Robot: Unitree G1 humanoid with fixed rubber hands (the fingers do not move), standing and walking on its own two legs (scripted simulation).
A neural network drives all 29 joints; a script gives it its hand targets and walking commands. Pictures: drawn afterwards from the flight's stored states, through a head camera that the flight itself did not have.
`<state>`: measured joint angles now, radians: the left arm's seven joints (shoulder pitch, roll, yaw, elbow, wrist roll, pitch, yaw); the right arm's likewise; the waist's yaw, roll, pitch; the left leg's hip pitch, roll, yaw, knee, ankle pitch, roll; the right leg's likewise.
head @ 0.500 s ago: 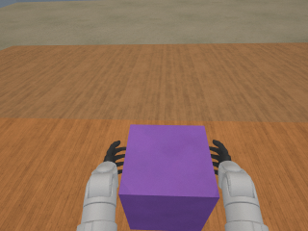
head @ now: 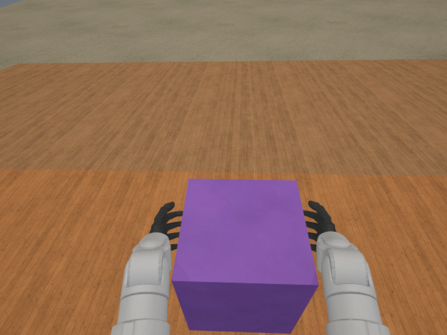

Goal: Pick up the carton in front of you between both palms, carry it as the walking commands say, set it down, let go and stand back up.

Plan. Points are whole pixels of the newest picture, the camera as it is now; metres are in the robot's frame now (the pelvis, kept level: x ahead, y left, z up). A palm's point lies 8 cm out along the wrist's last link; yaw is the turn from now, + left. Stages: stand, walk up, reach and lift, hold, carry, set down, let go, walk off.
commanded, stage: hold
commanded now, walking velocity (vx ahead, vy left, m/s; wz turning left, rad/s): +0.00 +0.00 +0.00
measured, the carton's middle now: (240, 258) +0.29 +0.00 -0.02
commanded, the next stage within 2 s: carry in 0.14 s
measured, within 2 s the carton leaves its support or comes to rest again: neither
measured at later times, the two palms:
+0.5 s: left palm (156, 202) +0.36 +0.17 +0.07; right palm (309, 203) +0.36 -0.13 +0.07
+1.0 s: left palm (162, 127) +0.63 +0.20 +0.08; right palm (273, 127) +0.62 -0.10 +0.08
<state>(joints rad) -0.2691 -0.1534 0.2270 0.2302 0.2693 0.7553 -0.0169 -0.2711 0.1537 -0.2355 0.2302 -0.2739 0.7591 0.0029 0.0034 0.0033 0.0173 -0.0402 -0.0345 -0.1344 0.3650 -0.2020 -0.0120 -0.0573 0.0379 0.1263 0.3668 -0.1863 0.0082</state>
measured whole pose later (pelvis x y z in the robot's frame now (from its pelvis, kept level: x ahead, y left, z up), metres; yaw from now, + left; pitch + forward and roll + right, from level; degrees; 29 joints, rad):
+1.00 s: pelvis +0.35 +0.06 +0.00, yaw -1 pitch +5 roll +0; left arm -0.19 -0.14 0.14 -0.34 0.09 1.24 0.10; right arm -0.19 0.14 -0.12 -0.32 -0.11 1.23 -0.10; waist -0.02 0.00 -0.09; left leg -0.28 0.01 0.24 0.41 -0.23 0.08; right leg -0.50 -0.08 -0.09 1.08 -0.34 -0.02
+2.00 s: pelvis +1.03 +0.08 +0.00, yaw -1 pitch +4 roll -1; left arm -0.17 -0.13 0.11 -0.36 0.11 1.21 0.09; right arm -0.17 0.13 -0.12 -0.35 -0.10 1.20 -0.10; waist -0.02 -0.01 -0.03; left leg -0.27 0.03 0.23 0.37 -0.19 0.08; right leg -0.55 -0.09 -0.07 1.09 -0.28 -0.02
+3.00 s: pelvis +1.69 +0.07 -0.05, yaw +0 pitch +6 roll -2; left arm -0.63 -0.05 0.21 -0.02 0.08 1.20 0.13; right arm -0.61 0.04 -0.23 -0.01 -0.05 1.18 -0.14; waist -0.05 0.02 0.07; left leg -0.35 -0.06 0.12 0.52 -0.16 0.16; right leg -0.61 -0.02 0.00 1.11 -0.37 -0.03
